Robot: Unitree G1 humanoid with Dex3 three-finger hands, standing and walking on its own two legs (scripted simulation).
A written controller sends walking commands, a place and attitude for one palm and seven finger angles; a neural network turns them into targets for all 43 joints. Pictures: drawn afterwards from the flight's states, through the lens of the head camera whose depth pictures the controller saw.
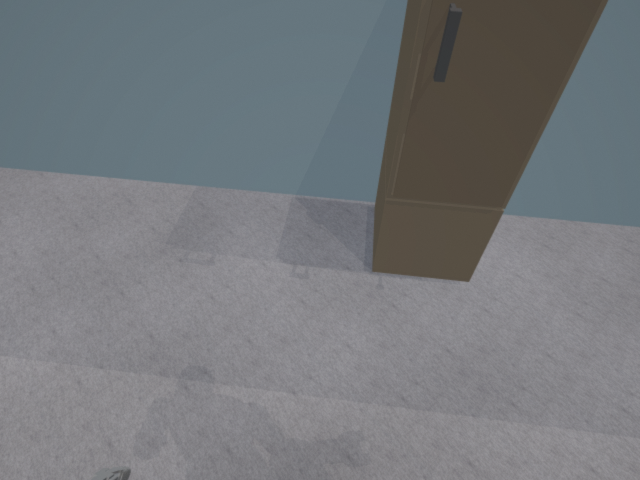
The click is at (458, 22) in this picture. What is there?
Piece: cupboard door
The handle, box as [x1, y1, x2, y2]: [433, 3, 461, 81]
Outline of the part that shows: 454,3 450,3 433,76 434,81 444,81 461,15 461,9 456,8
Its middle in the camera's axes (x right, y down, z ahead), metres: +0.28 -0.44 +0.88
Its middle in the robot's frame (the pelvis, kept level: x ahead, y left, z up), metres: +0.98 -0.23 +0.15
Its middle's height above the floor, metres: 0.92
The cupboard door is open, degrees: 0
